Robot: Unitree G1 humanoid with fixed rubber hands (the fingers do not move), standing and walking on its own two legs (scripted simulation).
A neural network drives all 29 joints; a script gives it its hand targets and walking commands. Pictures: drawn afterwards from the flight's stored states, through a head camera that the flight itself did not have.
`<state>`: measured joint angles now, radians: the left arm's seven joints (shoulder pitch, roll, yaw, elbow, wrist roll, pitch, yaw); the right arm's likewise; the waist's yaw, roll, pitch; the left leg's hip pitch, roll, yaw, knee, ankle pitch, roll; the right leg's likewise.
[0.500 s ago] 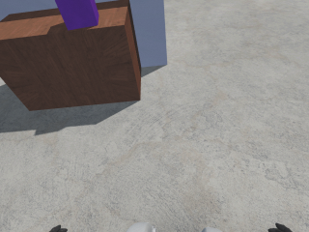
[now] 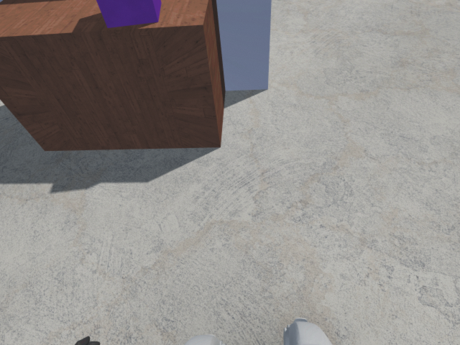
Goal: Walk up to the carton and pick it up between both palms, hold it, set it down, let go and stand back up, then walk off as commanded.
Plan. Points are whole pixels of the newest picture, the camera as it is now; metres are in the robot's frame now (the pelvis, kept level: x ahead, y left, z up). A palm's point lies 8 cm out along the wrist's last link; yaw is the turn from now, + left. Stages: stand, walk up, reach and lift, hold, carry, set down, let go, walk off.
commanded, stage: walk up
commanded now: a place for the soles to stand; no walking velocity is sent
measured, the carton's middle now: out of the picture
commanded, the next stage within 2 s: none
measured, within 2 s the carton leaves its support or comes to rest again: neither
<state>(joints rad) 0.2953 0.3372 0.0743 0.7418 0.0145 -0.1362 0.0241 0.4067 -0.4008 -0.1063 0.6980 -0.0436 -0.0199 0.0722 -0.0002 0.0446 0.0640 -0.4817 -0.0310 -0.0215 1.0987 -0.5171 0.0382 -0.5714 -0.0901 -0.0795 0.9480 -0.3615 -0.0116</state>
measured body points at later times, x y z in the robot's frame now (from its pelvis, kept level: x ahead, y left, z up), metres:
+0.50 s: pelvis +0.15 +0.07 +0.01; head +0.19 +0.07 +0.45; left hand +0.22 +0.38 -0.09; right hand +0.26 -0.25 -0.09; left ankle +0.18 +0.16 -0.68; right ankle +0.17 -0.08 -0.62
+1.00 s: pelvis +0.28 +0.07 +0.00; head +0.29 +0.04 +0.45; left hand +0.32 +0.40 -0.07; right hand +0.45 -0.22 -0.10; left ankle +0.31 +0.20 -0.65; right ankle +0.33 -0.06 -0.68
